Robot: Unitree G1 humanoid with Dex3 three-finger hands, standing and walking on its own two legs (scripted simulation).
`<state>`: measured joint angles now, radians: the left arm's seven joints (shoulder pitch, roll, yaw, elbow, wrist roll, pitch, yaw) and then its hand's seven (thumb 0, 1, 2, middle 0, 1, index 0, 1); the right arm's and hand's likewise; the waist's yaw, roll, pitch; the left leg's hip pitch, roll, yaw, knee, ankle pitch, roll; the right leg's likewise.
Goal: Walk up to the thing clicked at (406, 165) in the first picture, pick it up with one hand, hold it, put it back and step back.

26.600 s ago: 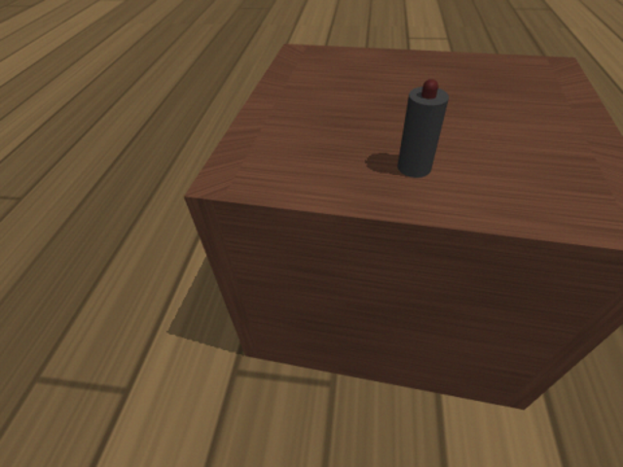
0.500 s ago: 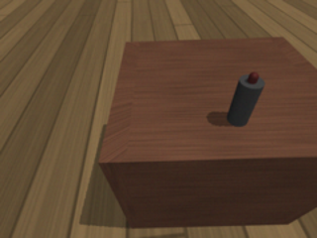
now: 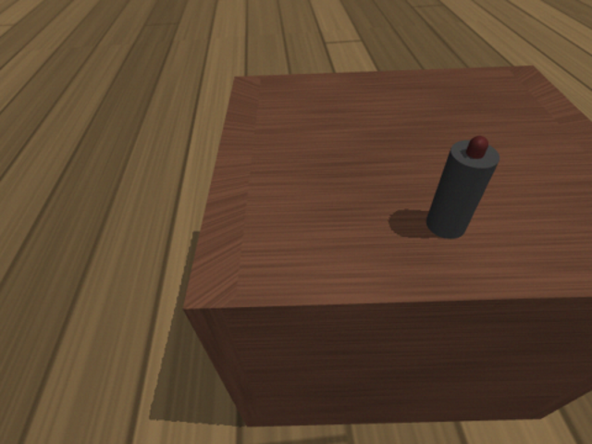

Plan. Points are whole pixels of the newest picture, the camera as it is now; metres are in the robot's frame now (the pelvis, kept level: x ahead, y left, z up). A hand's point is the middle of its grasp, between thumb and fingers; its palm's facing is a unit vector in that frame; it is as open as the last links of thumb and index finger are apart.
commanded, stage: home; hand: right
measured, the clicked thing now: (461, 186) +0.51 -0.24 +0.06
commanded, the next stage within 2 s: stand in 0.06 s
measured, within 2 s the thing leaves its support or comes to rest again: neither
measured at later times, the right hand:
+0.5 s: hand out of the picture +0.08 -0.25 -0.15, palm faces -0.04 +0.93 -0.35, open 11.4 cm
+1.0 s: hand out of the picture +0.07 -0.25 -0.15, palm faces -0.03 +0.93 -0.36, open 7.4 cm
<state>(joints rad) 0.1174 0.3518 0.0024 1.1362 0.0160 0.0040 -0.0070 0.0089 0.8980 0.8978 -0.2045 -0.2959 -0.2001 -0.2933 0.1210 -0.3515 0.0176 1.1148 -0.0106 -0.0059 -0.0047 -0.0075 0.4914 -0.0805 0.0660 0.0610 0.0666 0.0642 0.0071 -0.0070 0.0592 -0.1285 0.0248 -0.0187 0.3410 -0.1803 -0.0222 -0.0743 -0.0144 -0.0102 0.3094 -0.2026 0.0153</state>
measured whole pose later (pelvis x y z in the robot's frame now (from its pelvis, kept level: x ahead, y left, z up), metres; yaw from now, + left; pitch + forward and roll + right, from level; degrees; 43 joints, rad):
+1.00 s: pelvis +0.00 +0.01 +0.00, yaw +0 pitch -2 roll +0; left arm 0.13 0.35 0.00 1.12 0.02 0.00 -0.01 0.01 0.90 0.90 -0.20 -0.30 -0.20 -0.30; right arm 0.13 -0.35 0.01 1.12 -0.01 -0.01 0.00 0.00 -0.90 -0.90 0.21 0.30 0.21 0.30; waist 0.01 -0.01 0.05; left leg -0.12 0.01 -0.01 0.33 -0.18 -0.01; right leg -0.07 -0.03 0.00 0.30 -0.20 0.03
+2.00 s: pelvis -0.01 +0.01 +0.00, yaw +0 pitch -2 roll +0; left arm 0.13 0.35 0.00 1.12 0.01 0.00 -0.01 0.01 0.90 0.90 -0.20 -0.30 -0.20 -0.30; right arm 0.12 -0.34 0.00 1.12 -0.01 0.00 0.00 0.00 -0.91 -0.90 0.21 0.30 0.21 0.30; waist 0.00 -0.01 0.06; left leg -0.13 0.01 -0.01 0.34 -0.17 -0.01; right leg -0.07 -0.03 -0.01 0.31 -0.19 0.03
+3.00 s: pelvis -0.05 +0.01 -0.02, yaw +1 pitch -2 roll +0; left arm 0.08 0.38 0.05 0.94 0.03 0.04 0.01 0.01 0.90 0.90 -0.21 -0.30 -0.20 -0.29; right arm 0.07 -0.41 -0.06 0.95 0.01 0.07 0.01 0.00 -0.91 -0.90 0.20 0.30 0.21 0.30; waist 0.00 0.00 0.18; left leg -0.41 -0.07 -0.08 0.98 -0.49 0.04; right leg -0.30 -0.04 0.00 0.61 -0.28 -0.01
